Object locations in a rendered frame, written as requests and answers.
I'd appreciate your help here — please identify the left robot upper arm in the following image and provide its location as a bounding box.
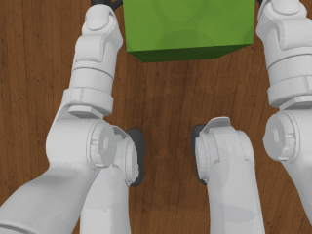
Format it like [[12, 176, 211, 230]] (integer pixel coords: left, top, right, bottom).
[[0, 118, 117, 234]]

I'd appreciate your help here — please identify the left robot thigh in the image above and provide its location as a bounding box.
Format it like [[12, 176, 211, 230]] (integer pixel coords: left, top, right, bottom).
[[79, 134, 137, 234]]

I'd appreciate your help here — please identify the left robot hand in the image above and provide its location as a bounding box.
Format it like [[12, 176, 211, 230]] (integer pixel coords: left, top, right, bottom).
[[91, 0, 123, 12]]

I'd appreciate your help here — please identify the left robot forearm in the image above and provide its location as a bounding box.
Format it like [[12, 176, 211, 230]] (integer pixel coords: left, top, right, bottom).
[[46, 4, 123, 155]]

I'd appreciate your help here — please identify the robot right shin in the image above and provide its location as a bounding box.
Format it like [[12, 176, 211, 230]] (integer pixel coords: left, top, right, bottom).
[[201, 116, 255, 180]]

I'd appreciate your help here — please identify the right robot upper arm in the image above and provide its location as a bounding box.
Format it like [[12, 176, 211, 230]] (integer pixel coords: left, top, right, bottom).
[[262, 109, 312, 226]]

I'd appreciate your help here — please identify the right robot forearm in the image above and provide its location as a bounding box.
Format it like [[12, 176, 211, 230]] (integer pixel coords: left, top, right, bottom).
[[255, 0, 312, 111]]

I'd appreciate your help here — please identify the carton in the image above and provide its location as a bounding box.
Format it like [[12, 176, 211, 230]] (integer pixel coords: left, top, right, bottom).
[[123, 0, 255, 63]]

